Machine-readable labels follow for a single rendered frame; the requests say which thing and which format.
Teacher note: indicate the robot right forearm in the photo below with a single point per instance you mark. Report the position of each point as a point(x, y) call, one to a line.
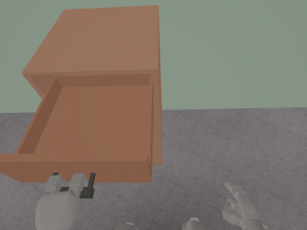
point(253, 224)

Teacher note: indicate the robot right hand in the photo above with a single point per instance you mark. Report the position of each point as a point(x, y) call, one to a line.
point(242, 208)

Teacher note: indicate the cabinet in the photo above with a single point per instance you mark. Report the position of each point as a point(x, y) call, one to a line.
point(103, 41)

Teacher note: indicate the handle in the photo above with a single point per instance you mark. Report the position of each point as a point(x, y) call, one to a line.
point(87, 192)

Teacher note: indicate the robot right thigh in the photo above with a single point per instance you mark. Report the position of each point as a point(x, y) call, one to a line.
point(194, 225)

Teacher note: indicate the right robot shin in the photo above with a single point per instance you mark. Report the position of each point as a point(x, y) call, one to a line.
point(193, 218)

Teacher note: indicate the drawer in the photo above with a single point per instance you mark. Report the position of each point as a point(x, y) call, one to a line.
point(89, 123)

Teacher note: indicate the robot left hand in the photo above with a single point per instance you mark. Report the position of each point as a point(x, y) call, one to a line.
point(58, 210)

